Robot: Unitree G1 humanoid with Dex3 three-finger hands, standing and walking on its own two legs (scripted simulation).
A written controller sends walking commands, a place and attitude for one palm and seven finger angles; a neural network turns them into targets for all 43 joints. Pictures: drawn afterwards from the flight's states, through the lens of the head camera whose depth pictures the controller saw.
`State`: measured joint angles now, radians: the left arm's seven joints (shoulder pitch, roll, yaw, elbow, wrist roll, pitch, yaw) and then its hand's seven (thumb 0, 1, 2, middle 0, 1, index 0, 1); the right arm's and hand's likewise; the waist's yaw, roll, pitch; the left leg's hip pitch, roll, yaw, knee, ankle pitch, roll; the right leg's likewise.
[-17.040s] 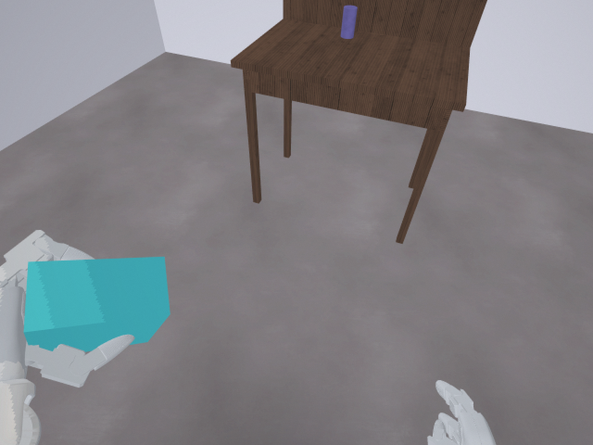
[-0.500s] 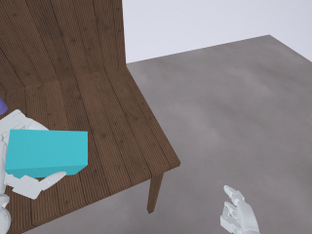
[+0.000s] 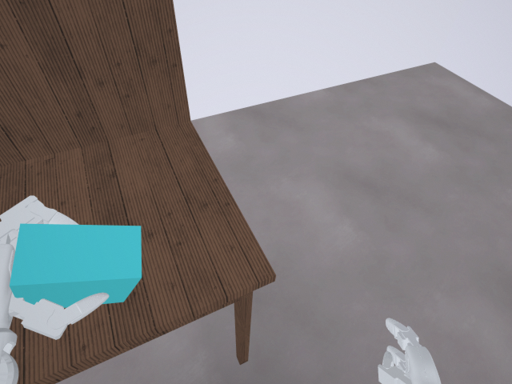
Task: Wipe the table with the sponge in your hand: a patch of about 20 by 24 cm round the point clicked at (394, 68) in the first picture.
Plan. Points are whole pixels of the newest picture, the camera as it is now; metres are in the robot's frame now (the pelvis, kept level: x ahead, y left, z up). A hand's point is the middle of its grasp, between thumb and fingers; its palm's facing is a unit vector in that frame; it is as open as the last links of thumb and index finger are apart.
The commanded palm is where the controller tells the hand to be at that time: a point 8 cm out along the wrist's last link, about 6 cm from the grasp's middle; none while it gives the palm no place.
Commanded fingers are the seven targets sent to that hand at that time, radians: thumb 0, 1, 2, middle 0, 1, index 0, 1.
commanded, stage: come to a stop and stand still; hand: left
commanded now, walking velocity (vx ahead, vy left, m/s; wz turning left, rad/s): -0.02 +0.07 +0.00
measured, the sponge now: (97, 268) +0.22 +0.21 +0.14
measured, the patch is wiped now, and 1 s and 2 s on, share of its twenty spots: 0.00 0.00 0.00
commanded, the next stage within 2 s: look again from close up in 0.92 s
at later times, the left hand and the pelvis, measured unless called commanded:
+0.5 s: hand out of the picture +0.18 +0.32 +0.14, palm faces +0.32 -0.87 -0.38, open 10.2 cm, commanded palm +0.13 +0.35 +0.18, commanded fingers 0.00 0.10 1.30 -1.20 -1.60 -1.20 -1.60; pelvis -0.03 +0.07 +0.00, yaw +0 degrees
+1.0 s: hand out of the picture +0.18 +0.36 +0.16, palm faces +0.39 -0.84 -0.38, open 10.2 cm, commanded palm +0.12 +0.39 +0.18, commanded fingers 0.00 0.10 1.30 -1.20 -1.60 -1.20 -1.60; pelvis -0.04 +0.11 +0.00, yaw +1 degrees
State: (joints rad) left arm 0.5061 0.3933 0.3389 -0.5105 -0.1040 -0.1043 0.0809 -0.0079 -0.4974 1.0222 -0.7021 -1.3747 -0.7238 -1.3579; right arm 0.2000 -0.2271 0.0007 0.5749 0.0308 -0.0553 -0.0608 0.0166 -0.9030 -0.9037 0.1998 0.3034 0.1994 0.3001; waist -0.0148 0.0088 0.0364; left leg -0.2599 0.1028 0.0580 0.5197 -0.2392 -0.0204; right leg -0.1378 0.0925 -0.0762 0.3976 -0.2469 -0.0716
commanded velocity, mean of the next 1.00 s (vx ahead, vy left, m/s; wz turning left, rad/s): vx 0.00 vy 0.00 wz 0.00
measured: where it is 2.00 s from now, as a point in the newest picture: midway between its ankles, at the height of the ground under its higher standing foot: outside the picture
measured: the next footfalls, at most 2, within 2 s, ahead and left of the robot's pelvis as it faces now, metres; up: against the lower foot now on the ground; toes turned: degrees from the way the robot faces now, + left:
none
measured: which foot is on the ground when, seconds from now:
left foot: down 0.00-1.00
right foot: down 0.00-1.00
